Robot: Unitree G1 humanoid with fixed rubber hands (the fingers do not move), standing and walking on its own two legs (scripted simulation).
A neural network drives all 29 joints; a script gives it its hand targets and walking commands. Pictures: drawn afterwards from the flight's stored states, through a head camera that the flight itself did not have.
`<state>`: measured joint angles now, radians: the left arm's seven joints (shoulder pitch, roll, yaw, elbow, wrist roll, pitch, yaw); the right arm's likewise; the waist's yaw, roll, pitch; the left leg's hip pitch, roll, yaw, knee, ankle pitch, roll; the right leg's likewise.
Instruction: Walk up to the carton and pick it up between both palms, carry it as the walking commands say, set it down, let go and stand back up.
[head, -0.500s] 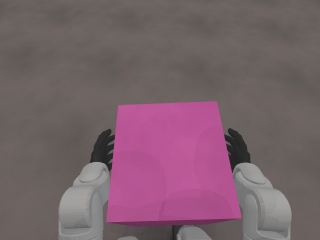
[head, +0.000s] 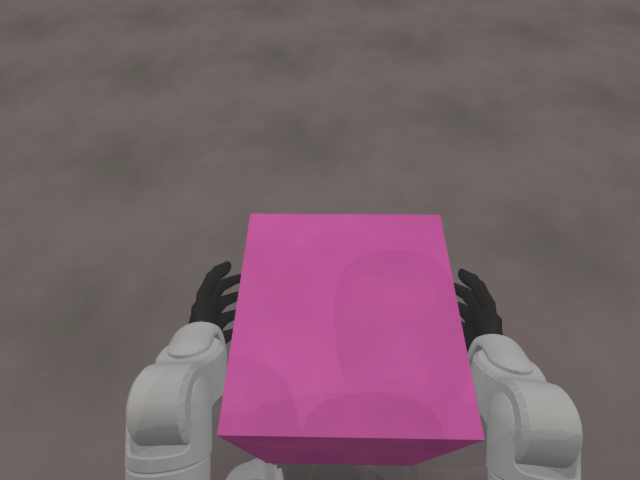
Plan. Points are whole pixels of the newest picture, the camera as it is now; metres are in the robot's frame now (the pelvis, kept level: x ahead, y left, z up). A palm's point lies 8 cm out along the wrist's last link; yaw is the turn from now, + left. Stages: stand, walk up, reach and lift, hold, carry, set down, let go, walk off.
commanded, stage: carry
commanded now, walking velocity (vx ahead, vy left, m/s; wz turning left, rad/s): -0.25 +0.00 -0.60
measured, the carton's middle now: (341, 356) +0.25 +0.00 +0.02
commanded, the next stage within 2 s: none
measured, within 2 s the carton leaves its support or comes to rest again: neither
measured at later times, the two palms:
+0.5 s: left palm out of the picture +0.08 +0.14 +0.10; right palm out of the picture +0.00 -0.14 +0.11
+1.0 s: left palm out of the picture -0.09 +0.10 +0.09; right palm out of the picture -0.25 -0.13 +0.10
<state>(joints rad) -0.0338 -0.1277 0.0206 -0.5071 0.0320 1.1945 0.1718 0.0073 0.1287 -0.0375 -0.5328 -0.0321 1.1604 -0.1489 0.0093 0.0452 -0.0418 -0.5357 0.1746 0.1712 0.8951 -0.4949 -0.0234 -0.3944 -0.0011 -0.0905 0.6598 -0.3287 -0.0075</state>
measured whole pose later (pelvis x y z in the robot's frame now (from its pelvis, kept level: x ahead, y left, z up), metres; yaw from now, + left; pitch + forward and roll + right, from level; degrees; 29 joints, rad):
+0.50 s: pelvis -0.18 +0.05 +0.02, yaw -16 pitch +3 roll -3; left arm 0.02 -0.13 0.02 -0.56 0.03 1.20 0.16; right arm 0.05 0.13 -0.01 -0.56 -0.03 1.14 -0.15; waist 0.02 0.00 -0.05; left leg -0.35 0.10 0.15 0.58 -0.28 0.03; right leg -0.64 0.03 -0.02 1.24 -0.36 0.04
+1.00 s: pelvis -0.37 +0.13 +0.01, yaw -34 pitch +5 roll +2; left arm 0.01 -0.13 0.02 -0.56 0.05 1.15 0.15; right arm -0.01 0.13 -0.03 -0.55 -0.01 1.15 -0.16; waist -0.03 -0.04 -0.05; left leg -0.37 -0.01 0.05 0.74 -0.50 -0.04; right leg -0.56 0.01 0.10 0.48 -0.01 0.02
